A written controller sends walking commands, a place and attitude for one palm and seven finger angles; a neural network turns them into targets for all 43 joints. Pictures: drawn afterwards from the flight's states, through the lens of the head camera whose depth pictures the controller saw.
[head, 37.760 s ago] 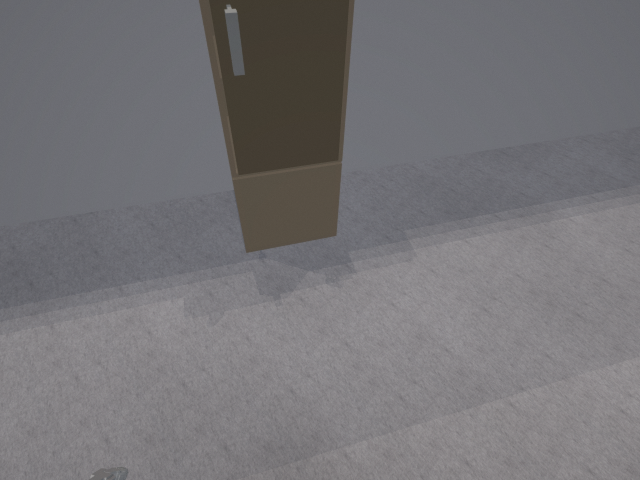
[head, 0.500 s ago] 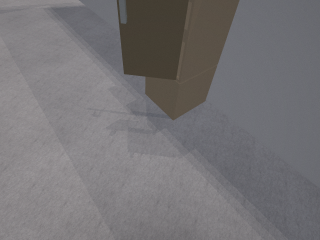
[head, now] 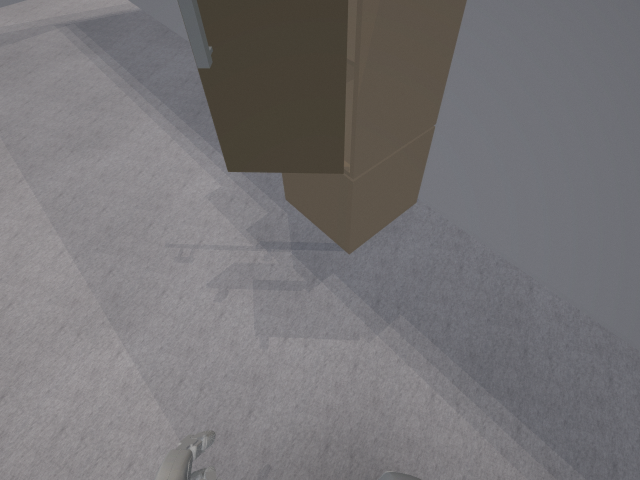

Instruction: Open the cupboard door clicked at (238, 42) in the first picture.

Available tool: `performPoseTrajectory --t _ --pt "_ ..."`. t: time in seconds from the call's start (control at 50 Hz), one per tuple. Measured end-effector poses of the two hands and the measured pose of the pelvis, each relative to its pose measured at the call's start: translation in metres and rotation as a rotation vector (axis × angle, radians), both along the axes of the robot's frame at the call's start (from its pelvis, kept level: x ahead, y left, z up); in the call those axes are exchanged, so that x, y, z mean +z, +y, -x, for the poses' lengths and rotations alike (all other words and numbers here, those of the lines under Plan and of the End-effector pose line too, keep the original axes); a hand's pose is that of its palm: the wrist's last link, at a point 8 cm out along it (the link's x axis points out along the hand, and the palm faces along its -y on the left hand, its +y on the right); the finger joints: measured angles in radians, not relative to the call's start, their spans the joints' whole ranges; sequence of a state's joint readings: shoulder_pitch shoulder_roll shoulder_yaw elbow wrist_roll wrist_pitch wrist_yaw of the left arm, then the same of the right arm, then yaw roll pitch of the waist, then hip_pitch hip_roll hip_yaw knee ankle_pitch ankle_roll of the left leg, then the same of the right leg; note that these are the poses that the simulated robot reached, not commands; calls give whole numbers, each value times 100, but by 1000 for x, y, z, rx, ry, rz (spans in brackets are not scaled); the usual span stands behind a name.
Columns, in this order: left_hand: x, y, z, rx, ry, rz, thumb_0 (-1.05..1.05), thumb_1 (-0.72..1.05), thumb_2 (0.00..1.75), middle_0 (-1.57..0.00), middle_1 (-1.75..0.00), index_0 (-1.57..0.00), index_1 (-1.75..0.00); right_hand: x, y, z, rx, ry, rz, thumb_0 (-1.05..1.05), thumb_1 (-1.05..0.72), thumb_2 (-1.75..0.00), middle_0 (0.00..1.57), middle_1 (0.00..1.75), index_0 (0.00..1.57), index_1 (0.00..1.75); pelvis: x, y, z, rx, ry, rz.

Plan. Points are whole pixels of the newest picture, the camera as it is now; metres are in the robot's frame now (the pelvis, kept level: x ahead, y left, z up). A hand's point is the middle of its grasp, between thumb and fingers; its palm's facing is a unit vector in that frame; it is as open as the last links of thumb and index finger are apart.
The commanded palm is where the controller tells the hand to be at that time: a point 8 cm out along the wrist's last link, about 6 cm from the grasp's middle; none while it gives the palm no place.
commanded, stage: take the last steps up to it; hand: left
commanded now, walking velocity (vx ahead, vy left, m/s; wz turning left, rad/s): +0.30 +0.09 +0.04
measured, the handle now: (198, 25) +0.93 +0.27 +0.11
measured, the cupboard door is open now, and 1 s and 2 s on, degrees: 45 45 45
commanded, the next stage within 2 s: come to a stop and stand still in 0.68 s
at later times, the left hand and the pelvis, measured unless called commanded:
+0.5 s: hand out of the picture +0.13 +0.24 -0.17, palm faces +0.13 -0.98 -0.14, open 7.4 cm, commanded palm none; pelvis +0.19 +0.07 +0.01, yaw +0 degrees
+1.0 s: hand (203, 303) +0.42 +0.23 -0.15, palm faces -0.01 -0.98 -0.21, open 7.3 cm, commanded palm none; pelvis +0.32 +0.06 +0.01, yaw -1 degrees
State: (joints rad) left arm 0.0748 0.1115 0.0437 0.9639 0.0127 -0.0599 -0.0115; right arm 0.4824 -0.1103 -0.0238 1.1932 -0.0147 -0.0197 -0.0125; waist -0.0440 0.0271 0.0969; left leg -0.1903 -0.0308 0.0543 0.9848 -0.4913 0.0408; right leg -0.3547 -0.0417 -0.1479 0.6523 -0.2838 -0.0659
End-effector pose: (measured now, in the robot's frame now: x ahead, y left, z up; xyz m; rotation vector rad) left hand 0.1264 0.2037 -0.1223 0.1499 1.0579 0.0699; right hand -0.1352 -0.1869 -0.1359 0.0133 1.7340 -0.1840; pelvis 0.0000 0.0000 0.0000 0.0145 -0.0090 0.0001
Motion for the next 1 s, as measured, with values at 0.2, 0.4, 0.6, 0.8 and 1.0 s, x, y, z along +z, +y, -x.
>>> performPoseTrajectory --t 0.2,0.4,0.6,0.8,1.0 --pt "12 37 27 154 180 -65 -4 96 89 -21 -30 -20 -30 10 -39 -233 154 -377 73 1 -91 -90 19 30 19 29 22 2 -70 33 26 3" --pt "-20 60 58 243 486 36 0 92 89 -20 -30 -20 -29 22 7 -432 312 -652 120 1 -91 -90 19 30 19 29 2 53 -158 31 14 23" --pt "-11 98 -83 156 336 24 1 91 89 -20 -30 -20 -29 23 38 -425 197 -541 149 -1 -94 -90 20 30 20 29 17 83 -220 -11 4 7" --pt "6 108 -233 43 162 -65 1 93 89 -20 -30 -20 -29 5 40 -363 85 -232 86 0 -92 -90 20 30 20 29 15 75 -283 -32 5 -12" --pt "1 73 -285 32 141 -54 0 92 89 -20 -30 -20 -29 -3 42 -400 28 -156 50 1 -91 -90 20 30 20 29 12 61 -322 -19 7 -2"
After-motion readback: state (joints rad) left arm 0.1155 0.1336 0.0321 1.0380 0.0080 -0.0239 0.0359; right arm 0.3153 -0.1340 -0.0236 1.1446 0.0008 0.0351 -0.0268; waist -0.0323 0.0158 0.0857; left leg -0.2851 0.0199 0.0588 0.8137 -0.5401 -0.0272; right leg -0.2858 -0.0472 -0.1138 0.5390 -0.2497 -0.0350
